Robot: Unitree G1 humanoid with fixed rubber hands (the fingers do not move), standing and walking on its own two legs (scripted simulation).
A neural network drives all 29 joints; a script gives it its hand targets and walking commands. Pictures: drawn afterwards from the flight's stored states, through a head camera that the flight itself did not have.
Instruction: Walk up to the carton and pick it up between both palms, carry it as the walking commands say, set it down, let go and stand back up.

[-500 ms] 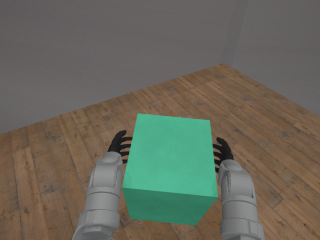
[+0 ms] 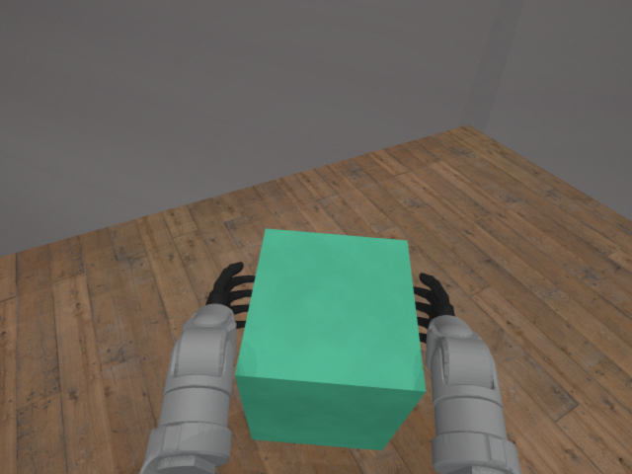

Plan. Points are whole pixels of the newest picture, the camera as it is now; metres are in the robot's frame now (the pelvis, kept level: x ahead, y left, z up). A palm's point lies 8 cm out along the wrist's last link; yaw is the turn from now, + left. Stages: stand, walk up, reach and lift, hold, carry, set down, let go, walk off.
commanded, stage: reach and lift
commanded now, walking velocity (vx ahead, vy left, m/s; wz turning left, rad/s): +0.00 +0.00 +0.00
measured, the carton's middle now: (326, 344) +0.31 +0.00 -0.02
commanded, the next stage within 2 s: hold in 0.88 s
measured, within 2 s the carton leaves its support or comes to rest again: neither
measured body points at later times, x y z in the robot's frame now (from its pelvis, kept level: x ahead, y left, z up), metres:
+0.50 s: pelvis +0.01 +0.00 +0.00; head -0.01 +0.00 +0.45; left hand +0.32 +0.15 +0.04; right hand +0.32 -0.14 +0.04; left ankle +0.01 +0.13 -0.75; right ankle +0.02 -0.13 -0.75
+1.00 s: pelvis -0.01 +0.00 +0.00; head -0.05 +0.00 +0.45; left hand +0.30 +0.15 +0.05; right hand +0.30 -0.14 +0.04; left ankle +0.01 +0.13 -0.75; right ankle +0.02 -0.13 -0.75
